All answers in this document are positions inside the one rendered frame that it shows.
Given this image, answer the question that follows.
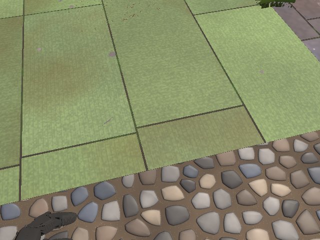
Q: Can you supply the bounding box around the left robot hand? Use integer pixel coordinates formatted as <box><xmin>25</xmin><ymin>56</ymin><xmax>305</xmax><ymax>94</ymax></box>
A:
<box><xmin>15</xmin><ymin>211</ymin><xmax>77</xmax><ymax>240</ymax></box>

